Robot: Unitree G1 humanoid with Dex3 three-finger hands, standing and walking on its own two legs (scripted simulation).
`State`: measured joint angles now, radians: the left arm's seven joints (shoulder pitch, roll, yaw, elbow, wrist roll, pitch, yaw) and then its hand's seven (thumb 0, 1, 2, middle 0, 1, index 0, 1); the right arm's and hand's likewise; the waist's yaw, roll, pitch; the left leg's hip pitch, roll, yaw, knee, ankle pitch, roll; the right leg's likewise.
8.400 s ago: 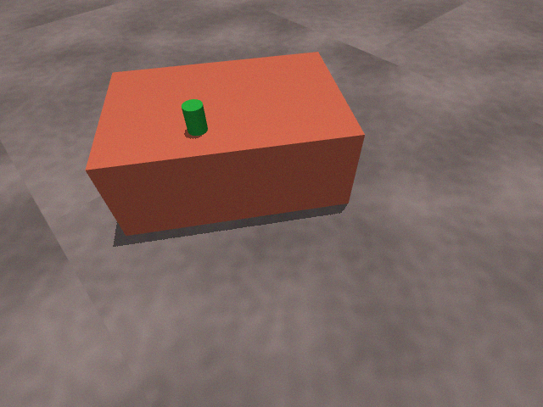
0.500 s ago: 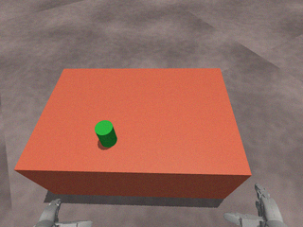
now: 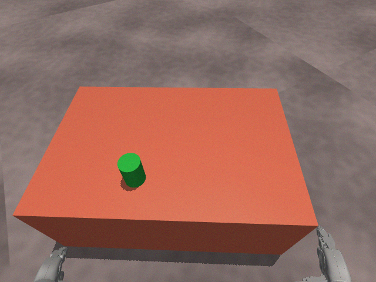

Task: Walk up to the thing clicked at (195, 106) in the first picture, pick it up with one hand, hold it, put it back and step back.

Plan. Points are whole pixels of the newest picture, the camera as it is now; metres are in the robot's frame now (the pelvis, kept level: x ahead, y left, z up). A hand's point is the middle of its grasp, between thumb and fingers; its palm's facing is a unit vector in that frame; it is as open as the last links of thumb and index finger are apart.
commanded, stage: go down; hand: left
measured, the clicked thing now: (132, 170) +0.53 +0.23 -0.27
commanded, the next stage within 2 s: none
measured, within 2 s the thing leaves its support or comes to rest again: neither
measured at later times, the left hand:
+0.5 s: hand out of the picture +0.15 +0.27 -0.09, palm faces +0.10 -0.94 -0.33, open 17.6 cm
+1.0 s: hand (44, 217) +0.27 +0.33 -0.02, palm faces +0.21 -0.95 -0.25, open 17.5 cm
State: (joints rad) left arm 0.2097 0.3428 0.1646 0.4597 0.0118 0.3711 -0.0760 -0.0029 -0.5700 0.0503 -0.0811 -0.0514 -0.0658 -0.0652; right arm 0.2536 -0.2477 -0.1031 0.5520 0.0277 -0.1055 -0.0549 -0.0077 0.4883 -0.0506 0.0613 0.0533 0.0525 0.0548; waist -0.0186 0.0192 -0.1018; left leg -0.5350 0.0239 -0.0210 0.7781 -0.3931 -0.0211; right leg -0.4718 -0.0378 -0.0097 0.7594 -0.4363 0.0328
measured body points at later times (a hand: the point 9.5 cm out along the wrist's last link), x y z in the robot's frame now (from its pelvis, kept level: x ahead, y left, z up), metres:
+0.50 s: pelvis -0.01 +0.00 -0.02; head +0.02 +0.00 +0.43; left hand +0.15 +0.32 -0.06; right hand +0.15 -0.27 -0.06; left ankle +0.00 +0.13 -0.71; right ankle -0.04 -0.14 -0.71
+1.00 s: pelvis -0.02 +0.00 -0.03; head +0.02 +0.01 +0.42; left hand +0.25 +0.38 +0.00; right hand +0.12 -0.27 -0.06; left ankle +0.00 +0.13 -0.71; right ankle -0.04 -0.14 -0.71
